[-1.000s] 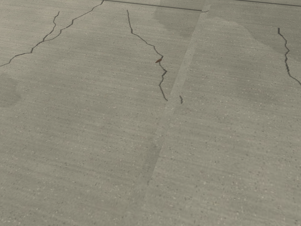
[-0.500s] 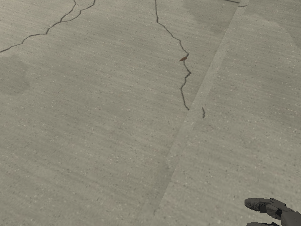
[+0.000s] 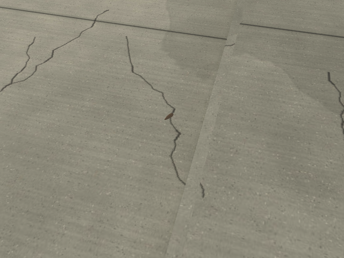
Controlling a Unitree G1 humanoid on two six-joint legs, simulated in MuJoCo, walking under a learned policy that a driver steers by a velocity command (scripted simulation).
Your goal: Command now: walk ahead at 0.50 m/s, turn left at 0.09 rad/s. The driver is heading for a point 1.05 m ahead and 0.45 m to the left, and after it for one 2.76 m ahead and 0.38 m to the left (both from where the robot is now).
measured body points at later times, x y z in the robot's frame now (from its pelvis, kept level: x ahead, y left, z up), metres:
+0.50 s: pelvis +0.24 -0.03 -0.02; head +0.27 -0.02 +0.43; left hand +0.19 +0.21 -0.16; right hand +0.46 -0.23 -0.13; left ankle +0.31 +0.05 -0.72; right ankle +0.14 -0.11 -0.74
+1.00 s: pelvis +0.49 +0.01 -0.03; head +0.50 +0.01 +0.42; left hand +0.50 +0.32 -0.11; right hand +0.70 -0.22 -0.14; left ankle +0.34 +0.06 -0.69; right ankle +0.58 -0.07 -0.74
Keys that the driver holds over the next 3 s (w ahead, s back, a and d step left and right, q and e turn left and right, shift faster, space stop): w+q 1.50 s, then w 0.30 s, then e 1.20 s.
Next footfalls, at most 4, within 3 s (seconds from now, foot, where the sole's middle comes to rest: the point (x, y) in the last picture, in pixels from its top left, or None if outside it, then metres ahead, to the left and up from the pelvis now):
0.06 right None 0.18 -0.11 -0.78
0.48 left None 0.34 0.06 -0.78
0.94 right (184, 228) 0.62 -0.05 -0.78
1.40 left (98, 224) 0.73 0.32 -0.92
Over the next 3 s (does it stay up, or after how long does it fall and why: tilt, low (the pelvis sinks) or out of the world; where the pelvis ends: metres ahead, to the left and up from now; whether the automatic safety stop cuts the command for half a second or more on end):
stays up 0.98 0.39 -0.14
